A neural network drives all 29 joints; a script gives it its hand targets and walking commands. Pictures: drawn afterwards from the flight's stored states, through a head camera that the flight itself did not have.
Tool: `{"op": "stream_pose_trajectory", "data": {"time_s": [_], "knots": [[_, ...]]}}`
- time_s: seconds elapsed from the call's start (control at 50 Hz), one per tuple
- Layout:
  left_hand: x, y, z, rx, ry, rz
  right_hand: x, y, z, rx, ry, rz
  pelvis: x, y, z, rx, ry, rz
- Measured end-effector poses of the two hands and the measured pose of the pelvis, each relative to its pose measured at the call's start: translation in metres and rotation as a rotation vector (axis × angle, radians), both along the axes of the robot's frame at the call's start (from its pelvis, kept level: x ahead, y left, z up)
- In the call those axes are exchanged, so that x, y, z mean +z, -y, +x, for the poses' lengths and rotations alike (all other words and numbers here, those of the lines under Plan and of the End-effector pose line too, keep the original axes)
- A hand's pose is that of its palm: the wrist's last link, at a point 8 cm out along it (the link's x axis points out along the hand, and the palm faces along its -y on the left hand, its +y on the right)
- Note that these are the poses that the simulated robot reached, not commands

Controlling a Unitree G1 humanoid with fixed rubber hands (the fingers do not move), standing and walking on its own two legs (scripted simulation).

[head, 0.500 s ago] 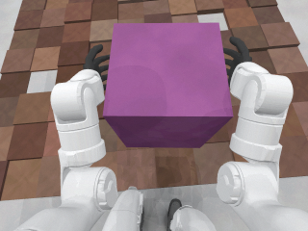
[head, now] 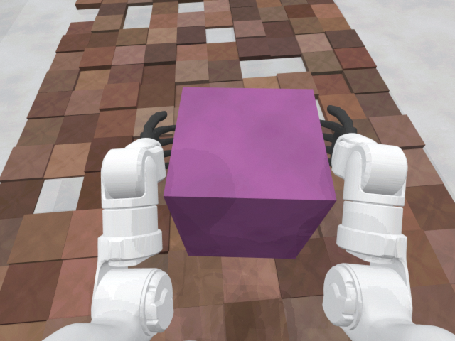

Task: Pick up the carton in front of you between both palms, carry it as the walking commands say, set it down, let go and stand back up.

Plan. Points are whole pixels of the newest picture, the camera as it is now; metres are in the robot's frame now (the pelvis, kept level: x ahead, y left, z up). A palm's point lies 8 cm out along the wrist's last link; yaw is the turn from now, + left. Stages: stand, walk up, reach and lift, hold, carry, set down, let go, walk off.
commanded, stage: carry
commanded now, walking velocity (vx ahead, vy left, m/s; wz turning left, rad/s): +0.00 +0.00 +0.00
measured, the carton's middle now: (244, 181) +0.37 -0.01 +0.04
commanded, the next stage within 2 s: none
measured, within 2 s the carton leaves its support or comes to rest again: neither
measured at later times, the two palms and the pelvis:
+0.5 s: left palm (182, 108) +0.47 +0.10 +0.12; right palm (354, 120) +0.45 -0.20 +0.11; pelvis +0.09 -0.02 +0.00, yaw -1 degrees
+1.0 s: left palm (185, 89) +0.52 +0.11 +0.12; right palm (345, 92) +0.52 -0.19 +0.12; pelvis +0.16 -0.03 +0.00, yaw -3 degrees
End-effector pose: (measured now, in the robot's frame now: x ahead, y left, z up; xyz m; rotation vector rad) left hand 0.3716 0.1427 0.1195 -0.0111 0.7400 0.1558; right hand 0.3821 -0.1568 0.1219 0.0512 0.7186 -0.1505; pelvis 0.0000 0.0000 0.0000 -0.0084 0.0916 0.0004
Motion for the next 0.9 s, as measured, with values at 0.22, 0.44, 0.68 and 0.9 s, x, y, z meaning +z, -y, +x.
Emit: {"op": "stream_pose_trajectory", "data": {"time_s": [0.22, 0.44, 0.68, 0.9], "knots": [[0.003, -0.014, 0.042, -0.017, -0.031, 0.020, 0.007, -0.014, 0.047, 0.052, -0.031, -0.057, -0.002, 0.000, 0.061, -0.011, 0.016, 0.007], [0.011, 0.023, 0.089, -0.072, -0.007, 0.033, 0.002, 0.023, 0.068, -0.013, -0.008, -0.035, 0.005, 0.010, 0.081, -0.035, -0.005, 0.025], [-0.004, 0.049, 0.108, -0.056, 0.006, 0.020, 0.000, 0.048, 0.101, -0.013, 0.005, -0.026, 0.002, 0.034, 0.111, -0.046, 0.015, 0.034], [-0.015, 0.034, 0.137, -0.062, -0.035, 0.010, -0.008, 0.034, 0.128, 0.007, -0.036, -0.067, -0.009, 0.032, 0.155, -0.040, 0.039, 0.036]]}}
